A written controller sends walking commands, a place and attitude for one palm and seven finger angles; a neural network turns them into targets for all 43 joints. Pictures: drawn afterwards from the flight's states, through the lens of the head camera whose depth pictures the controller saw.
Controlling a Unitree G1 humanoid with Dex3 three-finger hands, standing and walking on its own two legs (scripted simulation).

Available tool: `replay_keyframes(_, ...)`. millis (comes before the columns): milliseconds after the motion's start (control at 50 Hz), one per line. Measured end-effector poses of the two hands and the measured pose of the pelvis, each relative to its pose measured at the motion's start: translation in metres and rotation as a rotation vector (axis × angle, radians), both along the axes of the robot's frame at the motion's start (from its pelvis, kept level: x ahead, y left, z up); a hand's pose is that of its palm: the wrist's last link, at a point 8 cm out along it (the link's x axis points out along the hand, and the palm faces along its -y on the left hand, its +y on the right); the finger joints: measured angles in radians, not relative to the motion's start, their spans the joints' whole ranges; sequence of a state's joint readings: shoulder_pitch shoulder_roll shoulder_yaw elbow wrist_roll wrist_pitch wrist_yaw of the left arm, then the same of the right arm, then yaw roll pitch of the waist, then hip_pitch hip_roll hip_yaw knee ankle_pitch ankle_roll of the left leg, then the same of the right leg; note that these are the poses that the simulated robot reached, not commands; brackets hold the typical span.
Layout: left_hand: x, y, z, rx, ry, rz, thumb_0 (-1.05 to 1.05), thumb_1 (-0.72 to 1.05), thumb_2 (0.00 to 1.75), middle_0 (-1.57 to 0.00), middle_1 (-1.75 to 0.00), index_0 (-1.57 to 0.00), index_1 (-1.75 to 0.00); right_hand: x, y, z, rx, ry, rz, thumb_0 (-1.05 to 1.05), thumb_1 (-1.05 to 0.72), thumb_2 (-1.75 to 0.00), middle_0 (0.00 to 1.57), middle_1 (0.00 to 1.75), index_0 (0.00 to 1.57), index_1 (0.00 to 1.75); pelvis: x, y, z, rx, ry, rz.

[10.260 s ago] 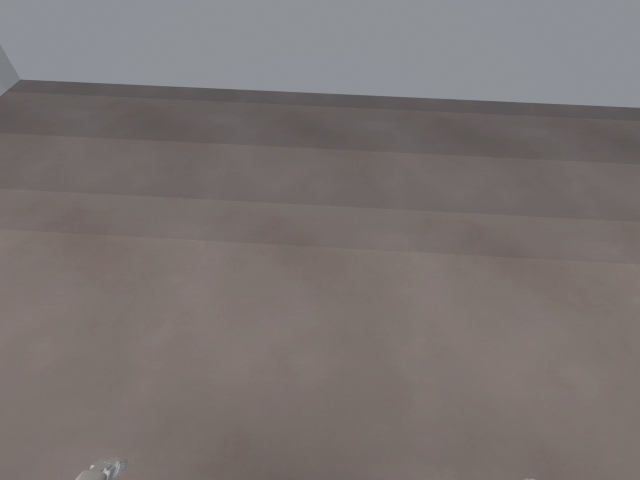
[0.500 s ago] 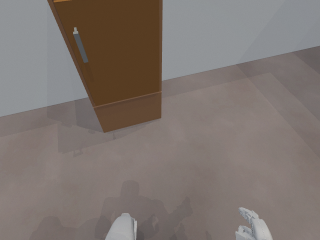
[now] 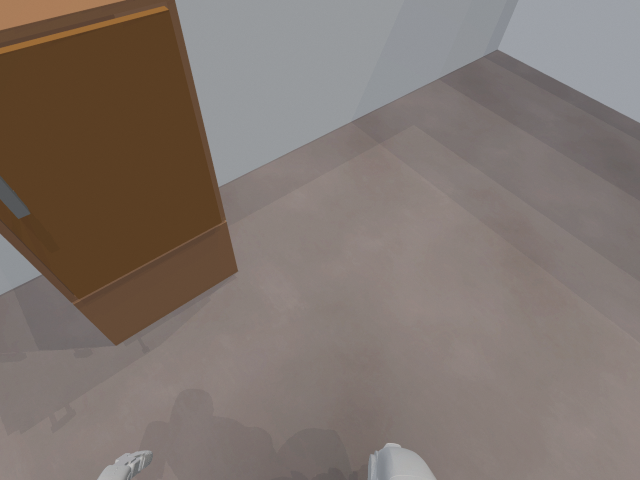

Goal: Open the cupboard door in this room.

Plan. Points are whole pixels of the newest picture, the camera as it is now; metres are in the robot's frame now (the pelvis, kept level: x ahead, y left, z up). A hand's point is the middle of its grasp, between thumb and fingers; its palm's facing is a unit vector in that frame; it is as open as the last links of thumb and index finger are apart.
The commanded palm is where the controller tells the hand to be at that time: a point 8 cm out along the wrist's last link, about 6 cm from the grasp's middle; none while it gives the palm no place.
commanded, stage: turn to face it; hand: left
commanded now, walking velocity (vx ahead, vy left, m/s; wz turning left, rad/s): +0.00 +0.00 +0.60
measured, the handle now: out of the picture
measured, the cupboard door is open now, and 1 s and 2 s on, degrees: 0 0 0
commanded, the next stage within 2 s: take the last steps up to it in 1.24 s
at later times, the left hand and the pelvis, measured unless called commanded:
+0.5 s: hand out of the picture +0.10 +0.19 -0.20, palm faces +0.18 -0.97 -0.17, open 7.3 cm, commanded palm none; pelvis +0.03 +0.00 -0.03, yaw +10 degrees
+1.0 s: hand out of the picture -0.01 +0.19 -0.16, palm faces +0.45 -0.84 -0.31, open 7.4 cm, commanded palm none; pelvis +0.00 -0.05 -0.01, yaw +27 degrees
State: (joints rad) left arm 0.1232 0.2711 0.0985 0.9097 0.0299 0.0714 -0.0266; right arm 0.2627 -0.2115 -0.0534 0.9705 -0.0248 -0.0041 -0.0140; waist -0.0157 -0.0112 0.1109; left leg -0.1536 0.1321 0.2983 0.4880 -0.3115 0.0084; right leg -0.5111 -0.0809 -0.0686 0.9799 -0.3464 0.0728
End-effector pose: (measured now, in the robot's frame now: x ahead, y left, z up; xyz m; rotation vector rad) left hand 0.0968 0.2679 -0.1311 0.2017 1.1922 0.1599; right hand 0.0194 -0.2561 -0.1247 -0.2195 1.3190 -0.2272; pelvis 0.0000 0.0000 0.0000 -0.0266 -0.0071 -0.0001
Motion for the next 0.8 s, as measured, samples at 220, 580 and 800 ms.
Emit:
replay_keyframes(220,0.102,-0.081,0.007,-0.011,-0.176,-0.164,0.0,0.91,0.9,-0.2,-0.3,-0.2,-0.3,-0.048,-0.015,-0.034,0.08,0.201,-0.136,0.01,-0.91,-0.9,0.2,0.3,0.2,0.3,0.036,-0.029,-0.014,0.022,-0.009,0.011)
replay_keyframes(580,-0.055,0.0,-0.033,-0.028,0.059,0.242,0.01,0.91,0.9,-0.21,-0.3,-0.2,-0.3,0.094,0.031,-0.014,0.03,-0.068,0.204,0.01,-0.91,-0.9,0.2,0.3,0.2,0.3,0.022,0.008,-0.018,-0.001,-0.008,0.215)
replay_keyframes(800,-0.119,0.013,0.0,0.047,0.082,0.38,0.01,0.91,0.9,-0.2,-0.3,-0.2,-0.3,0.136,0.03,0.003,0.033,-0.099,0.359,0.01,-0.9,-0.9,0.2,0.3,0.2,0.3,0.012,-0.002,0.0,-0.004,0.012,0.338)
